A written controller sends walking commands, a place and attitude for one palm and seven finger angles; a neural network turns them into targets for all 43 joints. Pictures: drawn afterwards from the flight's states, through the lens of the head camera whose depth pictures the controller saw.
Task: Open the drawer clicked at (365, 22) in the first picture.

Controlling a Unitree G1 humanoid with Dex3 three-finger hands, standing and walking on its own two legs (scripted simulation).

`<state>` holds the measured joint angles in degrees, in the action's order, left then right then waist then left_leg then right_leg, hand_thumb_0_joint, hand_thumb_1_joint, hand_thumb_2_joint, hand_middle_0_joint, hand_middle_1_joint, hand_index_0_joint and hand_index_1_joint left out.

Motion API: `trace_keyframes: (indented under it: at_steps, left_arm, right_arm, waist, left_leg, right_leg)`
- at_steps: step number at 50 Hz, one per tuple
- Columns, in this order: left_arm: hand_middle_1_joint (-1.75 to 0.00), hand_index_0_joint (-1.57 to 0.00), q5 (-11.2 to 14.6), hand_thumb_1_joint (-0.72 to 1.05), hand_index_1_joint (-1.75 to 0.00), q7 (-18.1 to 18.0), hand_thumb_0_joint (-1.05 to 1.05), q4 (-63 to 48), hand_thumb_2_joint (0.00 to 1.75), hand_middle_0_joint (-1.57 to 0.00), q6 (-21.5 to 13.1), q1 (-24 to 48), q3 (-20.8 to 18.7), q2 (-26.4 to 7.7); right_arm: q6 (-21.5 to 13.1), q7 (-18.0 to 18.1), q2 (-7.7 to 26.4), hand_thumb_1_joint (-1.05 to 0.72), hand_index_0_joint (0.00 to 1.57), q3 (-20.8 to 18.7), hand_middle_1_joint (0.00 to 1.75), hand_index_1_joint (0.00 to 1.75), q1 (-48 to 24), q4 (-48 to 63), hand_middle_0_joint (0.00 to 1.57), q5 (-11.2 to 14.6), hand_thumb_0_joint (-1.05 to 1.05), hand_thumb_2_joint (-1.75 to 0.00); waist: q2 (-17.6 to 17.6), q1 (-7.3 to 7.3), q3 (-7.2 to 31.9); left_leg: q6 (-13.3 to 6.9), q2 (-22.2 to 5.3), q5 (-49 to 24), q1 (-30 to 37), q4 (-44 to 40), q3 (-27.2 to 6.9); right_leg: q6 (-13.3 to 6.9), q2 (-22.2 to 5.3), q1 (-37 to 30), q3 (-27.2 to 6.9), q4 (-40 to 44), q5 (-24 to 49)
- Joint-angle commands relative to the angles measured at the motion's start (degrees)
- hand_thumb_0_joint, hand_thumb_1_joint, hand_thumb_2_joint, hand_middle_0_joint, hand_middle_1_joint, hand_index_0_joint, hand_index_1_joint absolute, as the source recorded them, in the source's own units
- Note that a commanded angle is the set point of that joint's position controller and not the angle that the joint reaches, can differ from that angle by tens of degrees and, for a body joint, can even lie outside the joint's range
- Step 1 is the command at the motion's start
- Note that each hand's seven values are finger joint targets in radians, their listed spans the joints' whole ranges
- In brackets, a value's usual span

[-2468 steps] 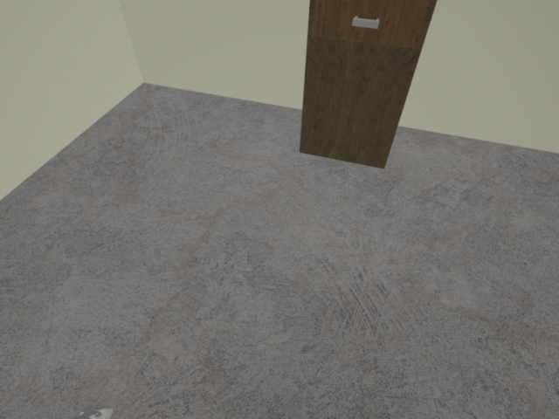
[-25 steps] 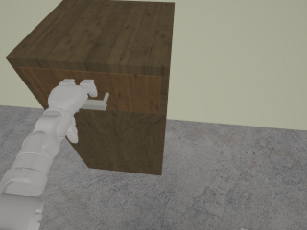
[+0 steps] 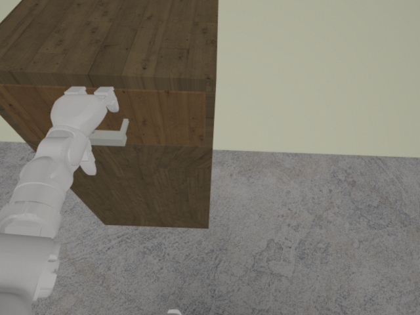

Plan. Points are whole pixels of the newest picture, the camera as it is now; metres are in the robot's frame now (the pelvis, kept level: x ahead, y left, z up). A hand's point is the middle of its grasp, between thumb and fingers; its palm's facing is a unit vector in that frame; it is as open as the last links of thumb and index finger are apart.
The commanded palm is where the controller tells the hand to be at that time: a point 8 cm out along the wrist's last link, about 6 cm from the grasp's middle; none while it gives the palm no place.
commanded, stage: move the hooked fingers above the handle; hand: left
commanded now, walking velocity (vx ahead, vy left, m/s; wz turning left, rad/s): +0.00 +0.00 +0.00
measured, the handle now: (103, 130) +0.50 +0.24 +0.02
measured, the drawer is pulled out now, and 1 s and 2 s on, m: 0.00 0.00 0.00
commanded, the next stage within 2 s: lower the fingers behind the handle in 0.58 s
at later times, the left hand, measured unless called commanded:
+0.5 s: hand (94, 130) +0.45 +0.23 +0.07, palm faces -0.04 -0.03 -1.00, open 13.8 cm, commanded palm +0.44 +0.23 +0.13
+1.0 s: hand (100, 138) +0.45 +0.23 +0.05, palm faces -0.05 -0.03 -1.00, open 13.8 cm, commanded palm +0.43 +0.23 +0.11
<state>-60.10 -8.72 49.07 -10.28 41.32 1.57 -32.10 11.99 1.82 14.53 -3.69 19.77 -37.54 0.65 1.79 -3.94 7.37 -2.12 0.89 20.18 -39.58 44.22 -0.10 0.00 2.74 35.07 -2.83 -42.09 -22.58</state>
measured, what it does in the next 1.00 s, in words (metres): stands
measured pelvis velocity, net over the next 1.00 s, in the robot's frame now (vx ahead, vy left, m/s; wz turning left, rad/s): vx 0.00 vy -0.01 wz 0.01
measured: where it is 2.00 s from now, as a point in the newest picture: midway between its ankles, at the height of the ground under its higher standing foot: outside the picture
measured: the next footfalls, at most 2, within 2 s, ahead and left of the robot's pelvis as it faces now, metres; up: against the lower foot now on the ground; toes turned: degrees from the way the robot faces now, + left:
none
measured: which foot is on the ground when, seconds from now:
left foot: down 0.00-1.00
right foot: down 0.00-1.00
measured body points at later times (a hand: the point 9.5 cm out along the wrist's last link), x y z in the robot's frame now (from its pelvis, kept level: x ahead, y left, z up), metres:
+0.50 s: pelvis +0.00 +0.00 +0.00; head +0.06 +0.00 +0.45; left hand +0.45 +0.23 +0.12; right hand +0.06 -0.27 -0.12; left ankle +0.00 +0.09 -0.71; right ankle -0.03 -0.13 -0.71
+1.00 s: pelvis +0.00 -0.01 +0.00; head +0.07 -0.01 +0.44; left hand +0.45 +0.23 +0.10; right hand +0.05 -0.28 -0.13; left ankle +0.00 +0.09 -0.71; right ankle -0.03 -0.13 -0.71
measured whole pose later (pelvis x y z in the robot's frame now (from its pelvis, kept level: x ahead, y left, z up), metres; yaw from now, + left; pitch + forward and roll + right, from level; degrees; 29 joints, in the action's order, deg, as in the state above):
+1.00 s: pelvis +0.00 -0.01 +0.00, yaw +0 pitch +16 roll -1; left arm -60.9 -10.9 49.3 -10.7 39.3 2.2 -30.3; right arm 11.8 1.9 14.4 -3.6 18.1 -37.3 0.6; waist 2.0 -3.6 7.9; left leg -1.6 0.8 20.4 -39.9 44.7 -0.5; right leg -0.5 2.9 35.6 -2.4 -43.0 -23.2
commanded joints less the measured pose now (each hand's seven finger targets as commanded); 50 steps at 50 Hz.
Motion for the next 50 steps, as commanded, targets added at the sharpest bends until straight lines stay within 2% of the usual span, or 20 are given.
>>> trace_keyframes:
  at_steps: [1, 2, 3, 5, 7, 10, 13, 16, 21, 26, 28, 30, 32, 34, 36, 39, 42, 46, 47, 50]
  left_arm:
    - [-1.2, -0.3, 1.0, -0.5, -1.2, -3.6, 0.0, -12.5, 0.3, -0.3, 0.8, 24.2, -4.9, -13.0]
    - [-1.2, -0.3, 1.5, -0.5, -1.2, -3.6, 0.0, -11.9, 0.3, -0.3, 1.1, 23.5, -4.5, -12.0]
    - [-1.2, -0.3, 1.0, -0.5, -1.2, -3.9, 0.0, -12.7, 0.3, -0.3, 1.1, 24.3, -6.4, -14.8]
    - [-1.2, -0.3, 1.1, -0.5, -1.2, -3.9, 0.0, -11.6, 0.3, -0.3, 2.0, 22.8, -5.4, -13.6]
    - [-1.2, -0.3, 1.0, -0.5, -1.2, -3.9, 0.0, -11.1, 0.3, -0.3, 2.3, 24.0, -6.8, -16.3]
    - [-1.2, -0.3, 0.6, -0.5, -1.2, -3.8, 0.0, -12.0, 0.3, -0.3, 2.3, 25.5, -3.7, -12.8]
    - [-1.2, -0.3, 1.0, -0.5, -1.2, -3.3, 0.0, -11.3, 0.3, -0.3, 2.2, 27.3, -3.0, -12.5]
    - [-1.2, -0.3, 1.0, -0.5, -1.2, -2.9, 0.0, -9.8, 0.3, -0.3, 2.6, 25.5, -2.7, -11.8]
    - [-1.2, -0.3, 1.0, -0.5, -1.2, -2.6, 0.0, -10.4, 0.3, -0.3, 2.2, 24.2, -3.6, -12.3]
    - [-1.2, -0.3, 1.0, -0.5, -1.2, -3.0, 0.0, -10.0, 0.3, -0.3, 2.6, 23.8, -3.6, -12.4]
    - [-1.2, -0.3, 0.5, -0.5, -1.2, -3.2, 0.0, -12.2, 0.3, -0.3, 1.9, 25.7, -5.0, -14.7]
    - [-1.2, -0.3, 0.8, -0.5, -1.2, -3.3, 0.0, -13.7, 0.3, -0.3, 1.6, 25.1, -4.4, -13.5]
    - [-1.2, -0.3, 1.4, -0.5, -1.2, -3.3, 0.0, -12.5, 0.3, -0.3, 1.5, 23.5, -6.1, -15.1]
    - [-1.2, -0.3, 1.5, -0.5, -1.2, -3.1, 0.0, -11.7, 0.3, -0.3, 2.0, 23.9, -3.4, -12.3]
    - [-1.2, -0.3, 1.0, -0.5, -1.2, -2.9, 0.0, -10.1, 0.3, -0.3, 2.3, 22.1, -4.1, -13.2]
    - [-1.2, -0.3, 1.1, -0.5, -1.2, -2.3, 0.0, -10.4, 0.3, -0.3, 1.8, 23.3, -1.1, -9.8]
    - [-1.2, -0.3, 1.3, -0.5, -1.2, -2.4, 0.0, -10.7, 0.3, -0.3, 0.6, 24.2, -2.8, -11.7]
    - [-1.2, -0.3, 0.2, -0.5, -1.2, -4.3, 0.0, -10.8, 0.3, -0.3, -0.5, 22.4, -5.9, -14.4]
    - [-1.2, -0.3, 0.4, -0.5, -1.2, -4.8, 0.0, -11.6, 0.3, -0.3, -0.8, 23.9, -5.1, -13.2]
    - [-1.2, -0.3, -0.3, -0.5, -1.2, -6.7, 0.0, -10.3, 0.3, -0.3, 0.1, 21.3, -5.3, -12.4]
  right_arm:
    - [-0.8, 0.1, 8.8, -0.9, 0.2, -3.4, 0.3, 0.3, 4.1, 4.5, 0.2, -0.6, 0.0, -0.9]
    - [-0.7, 0.1, 8.8, -0.9, 0.2, -3.4, 0.3, 0.3, 3.9, 4.5, 0.2, -0.6, 0.0, -0.9]
    - [-0.6, 0.1, 9.2, -0.9, 0.2, -3.4, 0.3, 0.3, 4.2, 4.3, 0.2, -0.5, 0.0, -0.9]
    - [-0.4, 0.2, 9.0, -0.9, 0.2, -3.1, 0.3, 0.3, 3.8, 4.6, 0.2, -0.3, 0.0, -0.9]
    - [-0.4, 0.7, 9.4, -0.9, 0.2, -2.8, 0.3, 0.3, 3.2, 4.5, 0.2, -0.2, 0.0, -0.9]
    - [-0.7, 0.7, 8.8, -0.9, 0.2, -3.0, 0.3, 0.3, 3.1, 4.6, 0.2, 0.0, 0.0, -0.9]
    - [-1.0, 0.9, 9.0, -0.9, 0.2, -2.9, 0.3, 0.3, 3.3, 4.4, 0.2, 0.1, 0.0, -0.9]
    - [-1.3, 0.9, 8.9, -0.9, 0.2, -2.8, 0.3, 0.3, 3.2, 4.4, 0.2, 0.0, 0.0, -0.9]
    - [-1.2, 0.7, 8.8, -0.9, 0.2, -2.7, 0.3, 0.3, 2.8, 5.0, 0.2, -0.1, 0.0, -0.9]
    - [-0.9, 0.8, 8.7, -0.9, 0.2, -2.5, 0.3, 0.3, 2.0, 5.4, 0.2, 0.0, 0.0, -0.9]
    - [-0.9, 1.0, 8.8, -0.9, 0.2, -2.6, 0.3, 0.3, 2.0, 5.5, 0.2, 0.0, 0.0, -0.9]
    - [-1.1, 0.9, 8.6, -0.9, 0.2, -2.8, 0.3, 0.3, 1.9, 5.6, 0.2, -0.2, 0.0, -0.9]
    - [-1.0, 1.1, 8.7, -0.9, 0.2, -2.7, 0.3, 0.3, 1.8, 5.4, 0.2, -0.2, 0.0, -0.9]
    - [-1.0, 1.1, 8.6, -0.9, 0.2, -2.6, 0.3, 0.3, 1.6, 5.2, 0.2, 0.0, 0.0, -0.9]
    - [-1.0, 1.2, 8.8, -0.9, 0.2, -2.7, 0.3, 0.3, 1.8, 4.9, 0.2, 0.1, 0.0, -0.9]
    - [-1.0, 1.1, 8.7, -0.9, 0.2, -2.9, 0.3, 0.3, 2.2, 4.6, 0.2, 0.0, 0.0, -0.9]
    - [-1.1, 1.2, 8.8, -0.9, 0.2, -2.8, 0.3, 0.3, 2.6, 4.4, 0.2, -0.2, 0.0, -0.9]
    - [-1.1, 1.1, 8.6, -0.9, 0.2, -2.9, 0.3, 0.3, 2.6, 4.6, 0.2, -0.5, 0.0, -0.9]
    - [-1.2, 0.9, 8.5, -0.9, 0.2, -2.9, 0.3, 0.3, 2.8, 4.4, 0.2, -0.7, 0.0, -0.9]
    - [-1.1, 0.4, 8.5, -0.9, 0.2, -3.1, 0.3, 0.3, 2.9, 4.4, 0.2, -0.8, 0.0, -0.9]
  waist:
    - [3.8, 0.46, 23.6]
    - [3.6, 0.16, 23.1]
    - [2.7, 0.38, 24.2]
    - [1.2, 0.4, 22.3]
    - [1.3, 0.18, 20.5]
    - [3.2, -0.53, 20.4]
    - [2.3, -1.28, 20.3]
    - [2.3, -0.84, 19.1]
    - [2.0, 0.13, 20.6]
    - [0.5, -0.09, 18.8]
    - [2.0, 0.22, 21.1]
    - [2.9, 0.32, 22.3]
    - [1.2, 0.3, 22.2]
    - [1.4, -0.29, 19.0]
    - [1.2, -0.08, 18.8]
    - [1.3, -1.19, 18.4]
    - [0.3, -1.06, 19.7]
    - [2.5, 0.4, 21.7]
    - [2.6, -0.11, 22.4]
    - [2.8, 0.3, 22.9]
  left_leg:
    - [0.1, -0.5, -28.8, 23.1, -2.2, -0.4]
    - [0.0, -0.3, -28.9, 22.9, -2.2, -0.3]
    - [-0.1, -0.5, -28.3, 23.1, -2.5, -0.3]
    - [-0.3, -0.3, -26.5, 21.4, -3.2, -0.1]
    - [-0.4, -0.2, -24.1, 20.0, -3.8, 0.0]
    - [-0.2, -0.5, -23.3, 22.6, -4.2, -0.4]
    - [-0.4, -0.4, -21.9, 22.7, -4.4, -0.4]
    - [-0.3, -0.5, -21.3, 22.7, -4.6, -0.5]
    - [-0.2, -0.3, -23.6, 22.6, -4.1, -0.3]
    - [-0.5, 0.0, -22.0, 20.3, -4.3, 0.5]
    - [-0.5, 0.1, -23.0, 21.4, -3.9, 0.5]
    - [-0.4, 0.0, -24.7, 22.9, -3.7, 0.3]
    - [-0.6, 0.2, -24.9, 21.8, -3.5, 0.4]
    - [-0.6, 0.2, -23.0, 21.0, -4.0, 0.5]
    - [-0.7, 0.3, -22.5, 20.3, -3.9, 0.7]
    - [-0.7, 0.3, -21.9, 20.7, -3.5, 0.6]
    - [-0.8, 0.5, -22.3, 19.6, -3.0, 0.5]
    - [-0.5, 0.6, -23.6, 19.0, -2.0, 0.4]
    - [-0.4, 0.5, -25.1, 19.4, -1.5, 0.2]
    - [-0.2, 0.3, -25.6, 19.2, -0.7, 0.4]
  right_leg:
    - [-2.9, 1.7, -2.6, 3.6, 3.4, 20.6]
    - [-2.9, 1.7, -2.8, 3.7, 3.8, 20.7]
    - [-2.7, 1.6, -3.3, 3.4, 3.9, 20.8]
    - [-2.7, 1.6, -4.4, 3.5, 4.4, 20.6]
    - [-2.8, 1.4, -5.1, 3.3, 4.9, 19.3]
    - [-2.8, 1.5, -2.7, 3.7, 5.2, 17.2]
    - [-2.5, 1.3, -2.4, 3.4, 5.8, 16.4]
    - [-2.8, 1.3, -2.0, 3.8, 5.9, 15.6]
    - [-2.9, 1.2, -3.5, 3.6, 5.3, 17.6]
    - [-2.6, 1.0, -4.7, 3.2, 5.6, 18.5]
    - [-2.6, 1.0, -5.1, 2.7, 5.3, 19.4]
    - [-2.7, 1.1, -5.2, 3.1, 5.0, 20.1]
    - [-2.6, 1.0, -6.7, 2.7, 5.2, 21.1]
    - [-2.6, 1.0, -5.1, 3.1, 5.7, 19.8]
    - [-2.6, 1.1, -5.1, 2.8, 5.6, 19.9]
    - [-2.6, 1.0, -3.6, 2.7, 5.8, 19.5]
    - [-2.6, 0.9, -4.6, 2.4, 5.2, 20.4]
    - [-2.8, 1.1, -4.1, 2.5, 3.6, 20.9]
    - [-2.8, 1.2, -3.4, 2.8, 3.0, 21.4]
    - [-2.7, 1.4, -2.3, 3.0, 2.4, 21.5]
